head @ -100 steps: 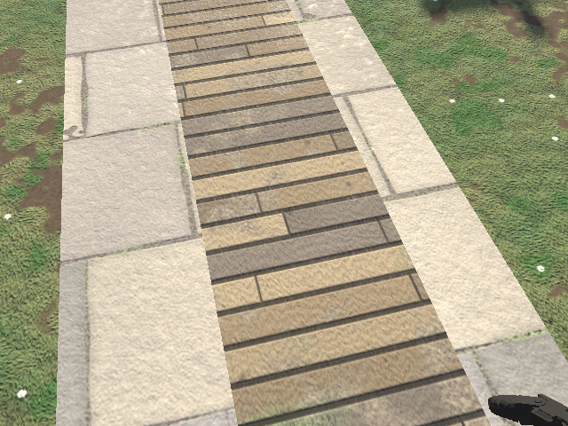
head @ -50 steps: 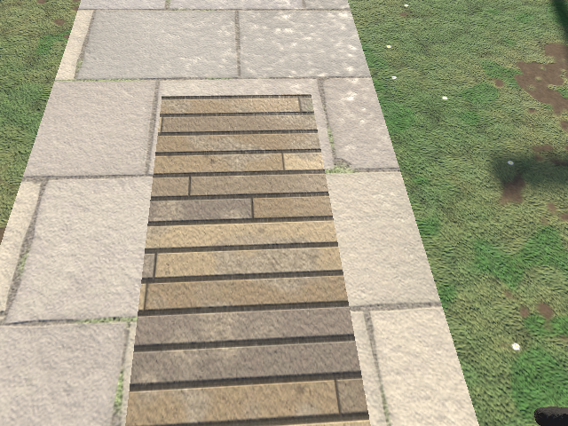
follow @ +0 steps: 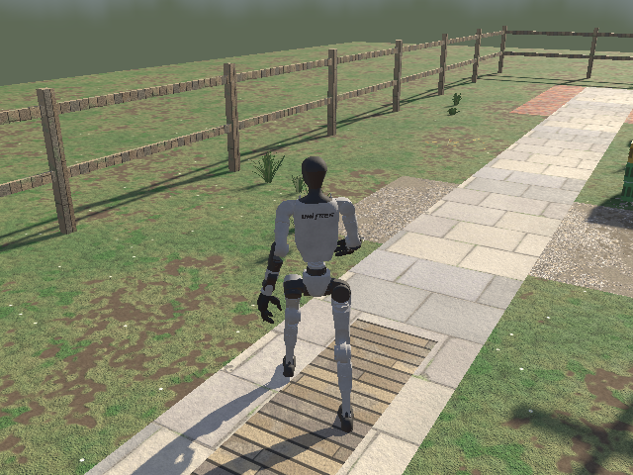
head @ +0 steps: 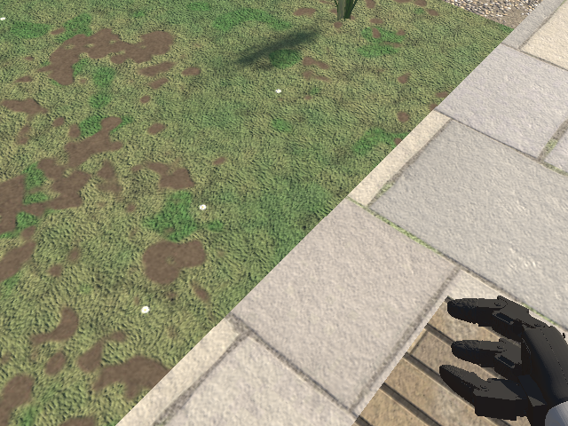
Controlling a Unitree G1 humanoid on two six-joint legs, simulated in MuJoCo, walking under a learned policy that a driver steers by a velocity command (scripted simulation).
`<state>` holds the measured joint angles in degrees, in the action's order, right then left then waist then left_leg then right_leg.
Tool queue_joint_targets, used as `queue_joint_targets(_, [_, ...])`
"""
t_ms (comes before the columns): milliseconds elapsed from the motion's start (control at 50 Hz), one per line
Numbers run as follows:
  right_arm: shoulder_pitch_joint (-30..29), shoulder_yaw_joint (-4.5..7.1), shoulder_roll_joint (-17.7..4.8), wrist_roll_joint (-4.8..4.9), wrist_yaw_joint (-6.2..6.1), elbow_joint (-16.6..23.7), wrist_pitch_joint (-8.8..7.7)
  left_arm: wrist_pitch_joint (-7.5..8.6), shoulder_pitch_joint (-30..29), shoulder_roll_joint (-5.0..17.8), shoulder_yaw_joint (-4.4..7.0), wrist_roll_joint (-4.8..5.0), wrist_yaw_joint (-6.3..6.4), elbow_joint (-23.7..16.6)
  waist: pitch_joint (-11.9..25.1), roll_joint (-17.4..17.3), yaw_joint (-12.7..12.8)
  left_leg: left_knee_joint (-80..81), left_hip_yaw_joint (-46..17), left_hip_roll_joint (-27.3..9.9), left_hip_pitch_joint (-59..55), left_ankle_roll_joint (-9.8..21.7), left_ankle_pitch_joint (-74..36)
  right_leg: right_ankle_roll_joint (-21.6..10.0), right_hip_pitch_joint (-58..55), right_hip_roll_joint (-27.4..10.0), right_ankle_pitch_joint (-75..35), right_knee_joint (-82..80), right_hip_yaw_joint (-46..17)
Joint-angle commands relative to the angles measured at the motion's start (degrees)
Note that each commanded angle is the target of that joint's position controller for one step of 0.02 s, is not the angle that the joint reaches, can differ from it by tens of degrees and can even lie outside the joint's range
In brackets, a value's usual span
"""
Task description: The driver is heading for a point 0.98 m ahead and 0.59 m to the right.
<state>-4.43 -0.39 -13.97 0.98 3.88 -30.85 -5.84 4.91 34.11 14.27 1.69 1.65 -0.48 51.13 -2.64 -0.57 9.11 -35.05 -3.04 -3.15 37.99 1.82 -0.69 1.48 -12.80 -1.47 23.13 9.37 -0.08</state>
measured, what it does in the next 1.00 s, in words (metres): walks ahead, turning right: left foot, then right foot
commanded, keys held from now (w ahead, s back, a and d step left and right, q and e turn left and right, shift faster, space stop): w+e+shift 1.00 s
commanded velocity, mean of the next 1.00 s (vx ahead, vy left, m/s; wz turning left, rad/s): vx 1.00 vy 0.00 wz -0.86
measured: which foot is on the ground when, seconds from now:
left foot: up 0.00-0.02, down 0.04-0.50, up 0.52-0.92, down 0.94-1.00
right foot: down 0.00-0.06, up 0.08-0.48, down 0.50-0.92, up 0.94-1.00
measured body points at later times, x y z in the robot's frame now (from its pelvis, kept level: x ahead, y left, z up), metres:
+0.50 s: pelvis +0.44 -0.06 -0.03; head +0.44 -0.09 +0.42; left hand +0.73 +0.11 -0.08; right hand +0.36 -0.34 -0.17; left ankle +0.23 +0.16 -0.68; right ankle +0.56 -0.16 -0.72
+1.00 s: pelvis +0.85 -0.25 -0.01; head +0.86 -0.29 +0.44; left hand +1.11 -0.10 -0.12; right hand +0.80 -0.59 -0.06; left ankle +1.03 -0.25 -0.72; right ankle +0.62 -0.17 -0.63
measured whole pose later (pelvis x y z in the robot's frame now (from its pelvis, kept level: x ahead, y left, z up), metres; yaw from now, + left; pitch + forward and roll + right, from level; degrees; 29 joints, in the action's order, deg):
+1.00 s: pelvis +0.85 -0.25 -0.01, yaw -54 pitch +1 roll +3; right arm 2.1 3.0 -16.4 0.5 0.8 -34.0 -7.4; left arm 1.5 20.8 18.4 4.0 2.9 0.8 42.3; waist -3.3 2.2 3.8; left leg -36.0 -2.2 2.4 27.8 -2.2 10.1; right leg -4.4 10.4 4.9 28.8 66.9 -13.1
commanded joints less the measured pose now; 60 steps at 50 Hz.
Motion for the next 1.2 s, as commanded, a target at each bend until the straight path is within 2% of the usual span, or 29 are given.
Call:
queue_joint_targets(20, [9.31, 5.46, -11.82, 0.80, -1.16, 1.70, -0.97, -0.17, -5.03, 14.38, 2.56, -0.92, 0.66, -3.47, 4.98, 10.24, -15.23, 2.77, 4.10, 5.73, -28.23, 1.85, 5.29, -8.71, 14.20, -10.94, -56.96, 14.32, -5.23])
queue_joint_targets(40, [21.17, 6.62, -13.56, 0.78, -2.30, -1.04, -0.22, -0.31, -7.17, 13.97, 2.20, -1.60, 0.86, -4.36, 11.44, 10.99, -22.11, -0.66, 1.91, 2.18, -46.38, 2.30, 6.42, -6.39, 25.98, -8.78, -52.98, 29.91, -4.35])
queue_joint_targets(60, [33.03, 7.79, -18.84, 0.11, -3.81, -3.77, 0.66, 0.13, -5.65, 6.55, 0.14, -4.21, 1.10, -6.77, 23.07, -1.64, -23.04, -3.45, -15.01, -12.64, -64.98, 2.86, 15.71, -4.71, 39.79, -3.98, -19.37, 51.90, -4.49])
queue_joint_targets(80, [32.74, 7.33, -20.02, -1.95, -2.50, -4.36, 0.16, 1.37, 2.51, -0.17, -1.44, 0.77, 0.84, -8.43, 35.63, -21.30, -16.65, 12.89, -44.90, -21.67, -71.64, 10.97, 43.89, -4.58, 50.47, 1.27, 3.82, 68.30, -9.24])
queue_joint_targets(100, [29.99, 6.17, -13.52, -1.37, -2.27, -5.11, 0.05, 1.46, -5.36, 5.88, 0.26, 3.25, 1.29, -8.77, 23.90, -14.59, -17.92, 20.44, -44.68, -19.55, -63.96, 9.23, 49.05, -4.68, 58.05, -1.23, 1.64, 73.57, -9.45])
queue_joint_targets(120, [27.62, 5.38, -10.36, -0.69, -2.50, -6.39, -0.16, 1.19, -12.12, 6.90, 0.77, 3.44, 1.51, -10.55, 13.11, -10.47, -17.91, 19.57, -34.24, -18.41, -56.57, 7.98, 40.63, -4.62, 62.65, -3.11, -1.88, 74.28, -6.93])
queue_joint_targets(160, [21.60, 4.70, -6.36, -2.21, -2.44, -8.28, -0.74, -0.14, -14.87, 5.50, 1.11, 0.97, 1.21, -10.82, 5.26, -4.09, -12.66, 20.25, -18.86, -14.67, -40.01, 7.61, 21.98, -4.34, 56.65, -7.86, -7.61, 68.50, -6.65])
queue_joint_targets(220, [15.46, 4.55, -3.37, -1.51, -2.71, -10.21, -1.07, -3.71, -14.82, 2.08, 1.03, 1.59, -0.06, -11.33, -0.31, -5.98, -8.01, 24.79, -5.01, -13.59, -29.90, 6.32, 12.83, -3.53, 53.13, -11.08, -6.58, 64.52, -6.57])
queue_joint_targets(380, [15.86, 6.59, -12.86, -1.22, -4.31, -11.32, -1.20, -3.49, -27.85, 5.38, 0.97, 0.06, -3.27, -16.24, -6.89, 2.72, -8.31, 30.46, 17.50, -9.18, -32.01, 3.15, -4.75, -5.92, 48.40, -6.30, -30.68, 38.89, 3.99])
queue_joint_targets(460, [15.65, 8.24, -19.81, 0.00, -4.22, -10.28, 1.79, -4.61, -14.72, 13.15, 4.58, 1.69, -3.21, -14.84, 3.68, -5.68, 1.34, 3.95, 18.48, -11.53, -41.53, 2.27, -59.11, -10.45, 29.04, 3.55, -16.98, 38.95, 11.57])
queue_joint_targets(480, [13.82, 8.04, -19.34, 0.00, -4.25, -9.52, 2.06, -5.40, -1.24, 17.44, 6.93, 1.40, -2.66, -11.13, 9.97, -4.98, 7.69, -13.36, 16.58, -10.92, -33.54, 2.07, -57.42, -12.81, 10.70, 5.00, -14.75, 37.52, 9.13])
queue_joint_targets(500, [13.02, 6.15, -12.83, -0.08, -3.99, -10.10, 1.24, -6.04, 3.86, 18.88, 7.63, 2.07, -1.59, -8.34, 6.49, 5.04, 8.55, -39.05, 15.64, -2.35, -19.20, -1.13, -11.60, -15.06, 1.61, 3.39, -14.88, 32.87, 1.59])
queue_joint_targets(520, [21.43, 2.98, -1.96, -0.79, -3.16, -5.94, -1.42, -5.05, -4.43, 22.07, 6.74, 0.62, -1.69, -10.90, 8.71, 26.76, -5.63, -60.52, 6.62, 8.53, 3.74, -2.92, 35.19, -25.08, -6.88, -4.77, -4.65, 22.28, -28.56])
queue_joint_targets(540, [18.32, 2.68, -7.29, 0.26, -2.71, -2.84, -4.01, -3.15, -7.81, 17.58, 5.42, -0.57, -2.39, -15.07, 16.72, 18.78, -4.25, -59.54, -5.38, 7.44, 9.60, 0.11, 31.11, -27.77, -7.97, -12.46, 16.66, 6.89, -51.02])
queue_joint_targets(560, [10.77, 3.78, -11.66, 1.84, -2.81, -1.84, -4.93, -1.54, -7.79, 14.67, 5.03, -1.17, -2.63, -15.28, 9.07, 8.25, -3.06, -53.52, -5.38, 5.03, 10.63, 2.05, 25.64, -23.92, -0.45, -12.94, 20.89, 1.33, -51.95])
queue_joint_targets(580, [8.51, 3.68, -10.63, 1.38, -3.45, -1.92, -4.91, -0.30, -9.68, 13.54, 4.62, -1.36, -3.09, -14.59, 3.93, -2.35, -5.97, -46.71, -5.42, 2.83, 7.46, 2.49, 21.67, -21.43, 8.89, -11.61, 17.77, 0.94, -48.61])
queue_joint_targets(600, [10.25, 3.41, -9.35, -0.01, -3.92, -2.70, -4.38, 0.48, -13.33, 13.36, 4.52, -1.52, -2.98, -15.10, 2.68, -3.30, -9.23, -42.14, -6.49, 0.97, 3.18, 1.60, 19.51, -21.41, 16.09, -10.04, 11.34, 3.26, -44.22])
queue_joint_targets(660, [11.99, 4.09, -9.69, -1.35, -4.09, -4.23, -1.89, 0.62, -17.17, 10.80, 3.55, -0.95, -1.27, -16.05, -0.38, -1.70, -11.88, -30.39, -6.49, -1.40, -4.15, -2.16, 17.49, -20.51, 27.40, -3.63, -1.19, 2.72, -30.81])
queue_joint_targets(740, [-1.64, 2.68, -4.42, -2.35, -3.74, 0.58, -1.53, -0.25, -13.51, 9.81, 3.32, 0.11, 1.24, -13.91, -4.14, 0.13, -6.45, -7.00, -1.37, 2.01, -8.77, -6.09, 0.46, -17.05, 34.44, 2.37, -13.23, 3.31, -20.11])
queue_joint_targets(840, [-5.22, 4.43, -7.20, 0.75, -2.80, 3.16, -2.49, -1.03, -10.68, 9.89, 4.19, 1.10, 1.84, -11.42, -1.59, 5.59, -3.98, 6.89, -3.62, 4.35, -18.03, -6.59, -7.62, -12.90, 29.77, 0.84, -7.37, 7.00, -24.43])
queue_joint_targets(880, [-2.80, 5.68, -9.85, 1.57, -2.94, 2.92, -2.91, -1.62, -11.03, 9.78, 4.66, 1.00, 2.30, -10.90, -0.80, 7.34, -6.11, 8.36, -4.22, 3.61, -18.72, -5.63, -3.02, -11.83, 22.74, -1.32, -15.31, 11.73, -26.48])
queue_joint_targets(920, [16.11, 8.19, -13.60, 2.28, -4.01, -0.58, -2.67, -2.32, -14.50, 9.95, 4.52, -1.17, 1.51, -12.37, 11.35, 8.68, -16.95, 4.40, -2.39, 2.21, -38.11, -3.33, 3.98, -8.39, 22.31, 1.07, -33.16, 31.85, -23.16])
queue_joint_targets(940, [30.48, 8.15, -15.32, 1.61, -4.81, -2.76, -1.77, -2.30, -15.07, 4.47, 2.49, -3.20, 0.84, -14.23, 22.54, 2.81, -21.50, -2.43, -12.05, -6.82, -59.69, -1.72, 18.00, -7.10, 34.89, 3.16, -18.49, 52.46, -19.74])
queue_joint_targets(960, [30.21, 8.38, -20.31, -1.88, -3.26, -4.40, -1.91, -1.65, -1.75, -1.65, 0.46, 2.01, 0.36, -17.10, 30.55, -31.23, -11.23, 15.82, -51.39, -21.66, -72.46, 8.75, 44.78, -4.96, 54.23, 8.57, 10.86, 72.40, -14.83])
queue_joint_targets(980, [25.12, 7.34, -13.35, -1.67, -2.91, -2.39, -1.60, -2.21, -5.71, 4.25, 0.62, 3.55, 1.18, -15.03, 22.29, -24.64, -13.58, 20.69, -53.56, -20.30, -65.89, 7.88, 58.03, -4.85, 60.78, 2.17, 3.79, 76.75, -11.54])
queue_joint_targets(1020, [21.27, 6.35, -9.38, -1.31, -3.45, -3.59, -0.58, -2.65, -18.48, 9.56, 2.00, 0.20, 1.16, -16.45, 8.84, -3.16, -15.15, 20.03, -31.64, -14.87, -49.48, 4.69, 35.36, -4.86, 58.73, -1.27, -3.23, 73.49, -7.30])
queue_joint_targets(1040, [20.45, 6.28, -9.35, -1.81, -3.49, -5.11, -0.46, -2.51, -21.12, 8.87, 2.15, -0.67, 0.75, -17.78, 4.92, -1.49, -13.84, 20.09, -24.95, -13.07, -43.16, 4.85, 26.57, -4.98, 57.02, -3.37, -5.03, 69.84, -7.48])
queue_joint_targets(1100, [19.53, 5.23, -5.51, -1.09, -3.31, -8.58, -1.24, -3.94, -21.35, 6.00, 1.99, 1.40, -0.14, -18.78, 1.38, -4.44, -10.93, 22.30, -12.57, -10.67, -36.81, 4.28, 16.88, -5.59, 55.53, -7.49, -5.22, 66.25, -7.07])
queue_joint_targets(1200, [18.02, 5.40, -8.16, -1.64, -3.67, -10.61, -1.35, -3.74, -26.94, 4.87, 1.04, 0.65, -1.28, -21.39, -5.93, -0.55, -9.52, 27.00, 2.17, -9.69, -30.41, 4.87, 0.96, -4.06, 59.82, -7.84, -17.79, 57.47, -5.27])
